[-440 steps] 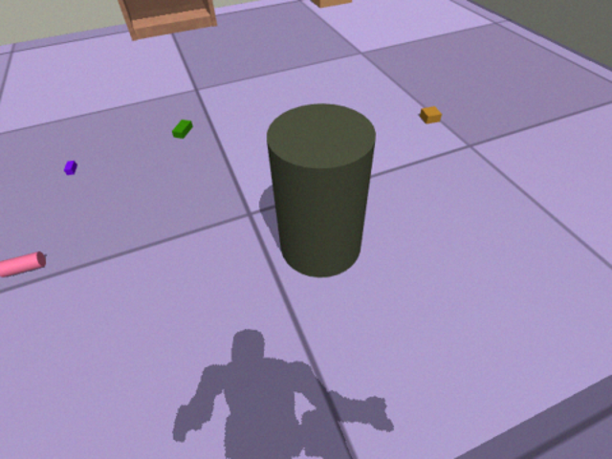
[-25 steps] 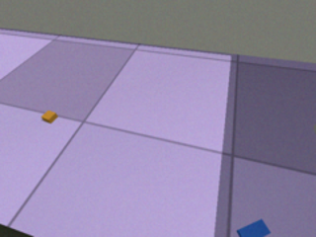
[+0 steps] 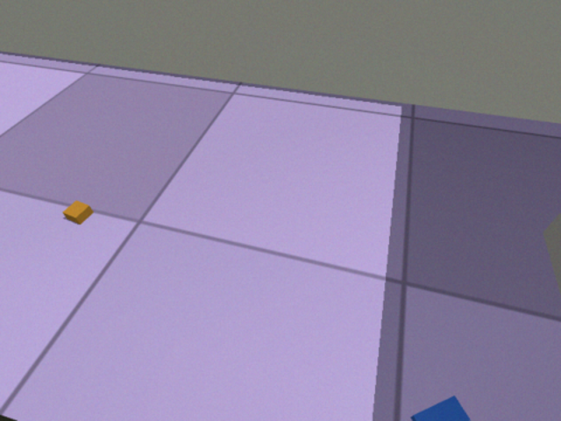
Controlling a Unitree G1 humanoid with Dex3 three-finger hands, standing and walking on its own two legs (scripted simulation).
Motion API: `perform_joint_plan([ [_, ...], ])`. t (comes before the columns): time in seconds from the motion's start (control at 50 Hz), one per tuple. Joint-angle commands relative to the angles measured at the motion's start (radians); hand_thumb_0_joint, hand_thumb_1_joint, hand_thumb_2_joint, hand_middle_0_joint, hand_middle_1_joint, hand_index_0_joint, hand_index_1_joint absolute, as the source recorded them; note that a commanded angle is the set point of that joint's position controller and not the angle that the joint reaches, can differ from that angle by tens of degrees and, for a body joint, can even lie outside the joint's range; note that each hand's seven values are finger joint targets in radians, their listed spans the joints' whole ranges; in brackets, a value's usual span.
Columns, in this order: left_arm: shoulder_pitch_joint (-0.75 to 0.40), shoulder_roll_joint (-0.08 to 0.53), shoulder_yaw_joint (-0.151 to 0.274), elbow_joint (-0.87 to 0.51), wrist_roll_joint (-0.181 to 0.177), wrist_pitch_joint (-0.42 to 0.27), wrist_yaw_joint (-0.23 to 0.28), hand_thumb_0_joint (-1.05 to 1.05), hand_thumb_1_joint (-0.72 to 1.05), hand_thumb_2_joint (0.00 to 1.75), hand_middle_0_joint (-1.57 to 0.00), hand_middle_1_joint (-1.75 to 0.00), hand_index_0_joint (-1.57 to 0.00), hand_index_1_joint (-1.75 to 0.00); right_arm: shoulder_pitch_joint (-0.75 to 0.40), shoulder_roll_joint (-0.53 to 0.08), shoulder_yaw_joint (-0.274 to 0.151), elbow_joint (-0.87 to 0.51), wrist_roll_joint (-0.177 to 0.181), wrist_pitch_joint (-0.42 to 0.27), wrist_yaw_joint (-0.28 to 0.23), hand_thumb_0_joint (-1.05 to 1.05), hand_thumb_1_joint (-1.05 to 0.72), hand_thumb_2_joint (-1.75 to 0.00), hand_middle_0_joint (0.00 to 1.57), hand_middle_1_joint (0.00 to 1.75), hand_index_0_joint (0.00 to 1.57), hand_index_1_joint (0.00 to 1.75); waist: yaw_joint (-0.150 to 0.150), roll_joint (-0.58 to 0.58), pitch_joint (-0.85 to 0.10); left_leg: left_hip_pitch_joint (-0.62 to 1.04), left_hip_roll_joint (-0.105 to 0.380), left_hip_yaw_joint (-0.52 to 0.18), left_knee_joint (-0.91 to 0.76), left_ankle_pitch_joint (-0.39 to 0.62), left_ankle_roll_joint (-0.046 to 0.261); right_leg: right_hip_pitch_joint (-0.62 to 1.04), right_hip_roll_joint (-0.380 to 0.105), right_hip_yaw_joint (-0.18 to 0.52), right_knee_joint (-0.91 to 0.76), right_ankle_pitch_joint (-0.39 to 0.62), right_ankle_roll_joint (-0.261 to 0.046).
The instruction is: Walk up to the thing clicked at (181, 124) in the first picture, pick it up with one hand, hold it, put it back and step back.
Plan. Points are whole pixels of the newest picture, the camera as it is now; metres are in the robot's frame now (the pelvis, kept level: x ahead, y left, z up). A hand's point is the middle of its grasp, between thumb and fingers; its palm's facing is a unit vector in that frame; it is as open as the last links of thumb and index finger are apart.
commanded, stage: stand
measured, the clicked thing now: out of the picture +0.06 +1.87 -0.76
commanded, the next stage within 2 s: none
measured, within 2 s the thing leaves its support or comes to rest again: neither
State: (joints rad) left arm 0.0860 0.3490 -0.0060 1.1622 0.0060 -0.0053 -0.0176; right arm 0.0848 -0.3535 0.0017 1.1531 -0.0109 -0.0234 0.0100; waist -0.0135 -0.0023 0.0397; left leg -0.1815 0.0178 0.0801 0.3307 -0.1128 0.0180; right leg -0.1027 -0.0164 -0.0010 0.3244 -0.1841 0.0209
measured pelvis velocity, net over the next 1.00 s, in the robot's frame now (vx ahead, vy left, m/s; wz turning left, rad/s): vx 0.02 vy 0.00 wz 0.00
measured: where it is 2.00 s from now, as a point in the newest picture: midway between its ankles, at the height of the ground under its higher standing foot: outside the picture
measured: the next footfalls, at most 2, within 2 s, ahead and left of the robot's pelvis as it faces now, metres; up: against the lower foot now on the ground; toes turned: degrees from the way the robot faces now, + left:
none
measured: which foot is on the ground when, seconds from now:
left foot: down 0.00-1.00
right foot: down 0.00-1.00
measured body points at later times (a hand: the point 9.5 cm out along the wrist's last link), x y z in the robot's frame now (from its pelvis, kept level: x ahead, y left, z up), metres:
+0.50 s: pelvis +0.02 +0.00 +0.00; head +0.02 +0.00 +0.45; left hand +0.09 +0.30 -0.14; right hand +0.10 -0.30 -0.13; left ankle +0.05 +0.11 -0.75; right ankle +0.00 -0.13 -0.75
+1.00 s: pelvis +0.02 +0.00 +0.00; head +0.03 +0.00 +0.45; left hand +0.10 +0.30 -0.13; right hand +0.11 -0.30 -0.13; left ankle +0.05 +0.11 -0.75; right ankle +0.00 -0.13 -0.75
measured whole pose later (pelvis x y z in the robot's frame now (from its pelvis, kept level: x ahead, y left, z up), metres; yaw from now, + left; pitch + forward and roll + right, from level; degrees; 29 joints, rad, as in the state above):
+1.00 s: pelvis +0.02 +0.00 +0.00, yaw +0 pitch -2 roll +0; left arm 0.11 0.35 0.00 1.13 0.01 -0.01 0.00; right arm 0.09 -0.34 0.00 1.15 -0.01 -0.02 0.01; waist -0.01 0.00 0.04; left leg -0.14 0.01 0.08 0.32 -0.14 0.02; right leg -0.05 -0.03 0.00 0.29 -0.21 0.03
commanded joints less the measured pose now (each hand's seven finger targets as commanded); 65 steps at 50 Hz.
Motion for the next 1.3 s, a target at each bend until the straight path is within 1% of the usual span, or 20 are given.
perform_joint_plan([
  [0.0, -0.040, 0.207, 0.042, -0.054, 0.009, -0.028, 0.015, 0.00, 0.90, 0.90, -0.20, -0.30, -0.20, -0.30, -0.064, -0.219, -0.040, -0.060, 0.000, -0.019, -0.009, 0.00, -0.90, -0.90, 0.20, 0.30, 0.20, 0.30, 0.004, 0.011, -0.062, 0.058, 0.140, -0.160, -0.093, -0.107, -0.001, -0.050, -0.113, 0.091, -0.074, 0.018, -0.036],
  [0.04, -0.051, 0.209, 0.043, -0.060, 0.007, -0.029, 0.016, 0.00, 0.90, 0.90, -0.20, -0.30, -0.20, -0.30, -0.059, -0.211, -0.040, -0.058, 0.001, -0.020, -0.010, 0.00, -0.90, -0.90, 0.20, 0.30, 0.20, 0.30, -0.001, -0.012, -0.069, 0.082, 0.136, -0.152, -0.079, -0.045, -0.003, -0.062, -0.116, 0.093, -0.072, 0.024, -0.037],
  [0.1, -0.039, 0.205, 0.040, -0.057, 0.004, -0.030, 0.017, 0.00, 0.90, 0.90, -0.20, -0.30, -0.20, -0.30, -0.050, -0.214, -0.041, -0.052, 0.001, -0.017, -0.009, 0.00, -0.90, -0.90, 0.20, 0.30, 0.20, 0.30, -0.004, -0.014, -0.048, 0.075, 0.131, -0.155, -0.079, -0.080, -0.001, -0.079, -0.115, 0.094, -0.085, -0.002, -0.037],
  [0.2, -0.021, 0.210, 0.042, -0.059, 0.004, -0.032, 0.020, 0.00, 0.90, 0.90, -0.20, -0.30, -0.20, -0.30, -0.055, -0.208, -0.042, -0.054, 0.001, -0.014, -0.007, 0.00, -0.90, -0.90, 0.20, 0.30, 0.20, 0.30, 0.000, -0.023, -0.064, 0.099, 0.130, -0.151, -0.064, -0.036, 0.005, -0.070, -0.120, 0.095, -0.084, 0.019, -0.037],
  [0.24, -0.020, 0.210, 0.042, -0.066, 0.003, -0.033, 0.022, 0.00, 0.90, 0.90, -0.20, -0.30, -0.20, -0.30, -0.058, -0.204, -0.041, -0.056, -0.001, -0.017, -0.007, 0.00, -0.90, -0.90, 0.20, 0.30, 0.20, 0.30, 0.002, -0.016, -0.091, 0.122, 0.136, -0.145, -0.050, 0.061, 0.005, -0.053, -0.122, 0.092, -0.074, 0.079, -0.038],
  [0.28, -0.011, 0.209, 0.041, -0.067, 0.003, -0.035, 0.024, 0.00, 0.90, 0.90, -0.20, -0.30, -0.20, -0.30, -0.050, -0.203, -0.040, -0.052, 0.000, -0.020, -0.009, 0.00, -0.90, -0.90, 0.20, 0.30, 0.20, 0.30, 0.002, -0.010, -0.101, 0.132, 0.134, -0.137, -0.038, 0.124, 0.004, -0.037, -0.124, 0.088, -0.071, 0.137, -0.034],
  [0.3, -0.017, 0.209, 0.043, -0.066, 0.003, -0.033, 0.025, 0.00, 0.90, 0.90, -0.20, -0.30, -0.20, -0.30, -0.046, -0.205, -0.041, -0.051, 0.002, -0.019, -0.010, 0.00, -0.90, -0.90, 0.20, 0.30, 0.20, 0.30, -0.001, -0.004, -0.093, 0.125, 0.134, -0.137, -0.039, 0.119, 0.003, -0.031, -0.124, 0.088, -0.070, 0.132, -0.033],
  [0.34, -0.009, 0.206, 0.042, -0.064, 0.003, -0.031, 0.025, 0.00, 0.90, 0.90, -0.20, -0.30, -0.20, -0.30, -0.056, -0.202, -0.039, -0.051, 0.004, -0.015, -0.012, 0.00, -0.90, -0.90, 0.20, 0.30, 0.20, 0.30, 0.001, -0.004, -0.074, 0.122, 0.132, -0.138, -0.047, 0.069, 0.002, -0.045, -0.122, 0.086, -0.075, 0.100, -0.032],
  [0.48, -0.011, 0.211, 0.046, -0.071, 0.004, -0.027, 0.026, 0.00, 0.90, 0.90, -0.20, -0.30, -0.20, -0.30, -0.057, -0.200, -0.038, -0.055, 0.002, -0.012, -0.013, 0.00, -0.90, -0.90, 0.20, 0.30, 0.20, 0.30, 0.005, 0.006, -0.063, 0.103, 0.130, -0.138, -0.055, 0.064, -0.002, -0.030, -0.123, 0.085, -0.078, 0.092, -0.033],
  [0.62, -0.021, 0.207, 0.045, -0.080, 0.004, -0.027, 0.026, 0.00, 0.90, 0.90, -0.20, -0.30, -0.20, -0.30, -0.055, -0.204, -0.039, -0.058, 0.002, -0.014, -0.014, 0.00, -0.90, -0.90, 0.20, 0.30, 0.20, 0.30, 0.007, -0.003, -0.074, 0.115, 0.137, -0.139, -0.049, 0.112, 0.002, -0.015, -0.127, 0.084, -0.082, 0.103, -0.032],
  [0.72, -0.021, 0.202, 0.046, -0.085, 0.005, -0.025, 0.027, 0.00, 0.90, 0.90, -0.20, -0.30, -0.20, -0.30, -0.055, -0.206, -0.040, -0.063, 0.001, -0.016, -0.016, 0.00, -0.90, -0.90, 0.20, 0.30, 0.20, 0.30, 0.009, 0.013, -0.090, 0.126, 0.136, -0.132, -0.046, 0.142, 0.001, 0.002, -0.128, 0.079, -0.082, 0.141, -0.033],
  [0.84, -0.017, 0.205, 0.044, -0.088, 0.004, -0.025, 0.027, 0.00, 0.90, 0.90, -0.20, -0.30, -0.20, -0.30, -0.054, -0.205, -0.042, -0.064, 0.001, -0.018, -0.016, 0.00, -0.90, -0.90, 0.20, 0.30, 0.20, 0.30, 0.009, -0.007, -0.093, 0.146, 0.143, -0.135, -0.045, 0.186, 0.003, 0.001, -0.126, 0.074, -0.073, 0.161, -0.032],
  [0.92, -0.017, 0.202, 0.043, -0.089, 0.006, -0.024, 0.029, 0.00, 0.90, 0.90, -0.20, -0.30, -0.20, -0.30, -0.050, -0.205, -0.043, -0.066, 0.001, -0.014, -0.017, 0.00, -0.90, -0.90, 0.20, 0.30, 0.20, 0.30, 0.008, -0.003, -0.085, 0.139, 0.138, -0.129, -0.047, 0.156, 0.005, 0.002, -0.130, 0.075, -0.085, 0.148, -0.032],
  [0.94, -0.023, 0.208, 0.044, -0.088, 0.004, -0.024, 0.029, 0.00, 0.90, 0.90, -0.20, -0.30, -0.20, -0.30, -0.045, -0.200, -0.040, -0.063, 0.001, -0.015, -0.016, 0.00, -0.90, -0.90, 0.20, 0.30, 0.20, 0.30, 0.003, -0.002, -0.067, 0.124, 0.135, -0.132, -0.055, 0.140, 0.002, -0.004, -0.128, 0.076, -0.085, 0.131, -0.033],
  [0.98, -0.014, 0.201, 0.043, -0.089, 0.005, -0.023, 0.028, 0.00, 0.90, 0.90, -0.20, -0.30, -0.20, -0.30, -0.053, -0.208, -0.043, -0.063, 0.002, -0.014, -0.017, 0.00, -0.90, -0.90, 0.20, 0.30, 0.20, 0.30, 0.008, 0.006, -0.068, 0.130, 0.136, -0.133, -0.054, 0.122, 0.003, -0.007, -0.127, 0.075, -0.090, 0.115, -0.033],
  [1.06, -0.008, 0.206, 0.046, -0.085, 0.007, -0.022, 0.026, 0.00, 0.90, 0.90, -0.20, -0.30, -0.20, -0.30, -0.048, -0.207, -0.044, -0.064, 0.003, -0.011, -0.015, 0.00, -0.90, -0.90, 0.20, 0.30, 0.20, 0.30, 0.006, -0.002, -0.043, 0.110, 0.128, -0.139, -0.077, 0.021, 0.004, -0.024, -0.125, 0.078, -0.098, 0.062, -0.036],
  [1.08, -0.010, 0.210, 0.046, -0.087, 0.006, -0.021, 0.026, 0.00, 0.90, 0.90, -0.20, -0.30, -0.20, -0.30, -0.047, -0.202, -0.043, -0.064, 0.002, -0.011, -0.014, 0.00, -0.90, -0.90, 0.20, 0.30, 0.20, 0.30, 0.006, -0.001, -0.035, 0.102, 0.127, -0.141, -0.082, 0.019, 0.002, -0.028, -0.123, 0.075, -0.092, 0.052, -0.038],
  [1.16, -0.004, 0.204, 0.043, -0.094, 0.008, -0.023, 0.025, 0.00, 0.90, 0.90, -0.20, -0.30, -0.20, -0.30, -0.056, -0.207, -0.045, -0.068, 0.001, -0.014, -0.014, 0.00, -0.90, -0.90, 0.20, 0.30, 0.20, 0.30, 0.010, -0.002, -0.068, 0.135, 0.137, -0.142, -0.066, 0.082, 0.007, -0.028, -0.124, 0.074, -0.087, 0.074, -0.037],
  [1.18, -0.008, 0.205, 0.043, -0.095, 0.007, -0.024, 0.025, 0.00, 0.90, 0.90, -0.20, -0.30, -0.20, -0.30, -0.045, -0.206, -0.045, -0.066, 0.000, -0.015, -0.015, 0.00, -0.90, -0.90, 0.20, 0.30, 0.20, 0.30, 0.007, 0.001, -0.069, 0.131, 0.134, -0.139, -0.065, 0.091, 0.007, -0.021, -0.127, 0.079, -0.091, 0.078, -0.037],
  [1.28, 0.001, 0.207, 0.042, -0.096, 0.007, -0.023, 0.027, 0.00, 0.90, 0.90, -0.20, -0.30, -0.20, -0.30, -0.046, -0.205, -0.044, -0.065, 0.002, -0.013, -0.015, 0.00, -0.90, -0.90, 0.20, 0.30, 0.20, 0.30, 0.006, -0.003, -0.059, 0.129, 0.132, -0.138, -0.061, 0.098, 0.007, -0.029, -0.125, 0.076, -0.089, 0.084, -0.036],
])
